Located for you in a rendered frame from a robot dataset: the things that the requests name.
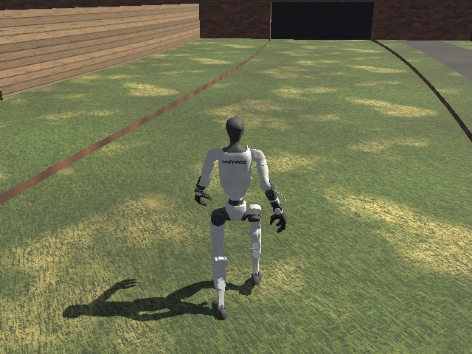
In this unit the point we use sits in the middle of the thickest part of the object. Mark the robot left forearm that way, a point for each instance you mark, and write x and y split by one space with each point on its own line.
199 189

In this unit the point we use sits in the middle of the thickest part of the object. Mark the right robot hand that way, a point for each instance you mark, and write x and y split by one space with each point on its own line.
282 222

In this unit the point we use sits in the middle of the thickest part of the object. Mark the robot right shin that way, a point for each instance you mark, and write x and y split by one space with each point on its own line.
255 252

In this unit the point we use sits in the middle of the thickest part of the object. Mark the right robot upper arm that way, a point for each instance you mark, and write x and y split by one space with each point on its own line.
262 168

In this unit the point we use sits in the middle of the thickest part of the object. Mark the left robot hand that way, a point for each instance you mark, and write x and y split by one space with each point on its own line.
205 195

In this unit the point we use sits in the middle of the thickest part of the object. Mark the robot torso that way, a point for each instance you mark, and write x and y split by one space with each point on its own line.
235 179

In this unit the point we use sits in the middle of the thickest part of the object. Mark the robot right forearm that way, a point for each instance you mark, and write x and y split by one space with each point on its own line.
273 199

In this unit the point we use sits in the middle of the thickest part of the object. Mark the left robot upper arm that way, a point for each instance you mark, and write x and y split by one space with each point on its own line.
208 165

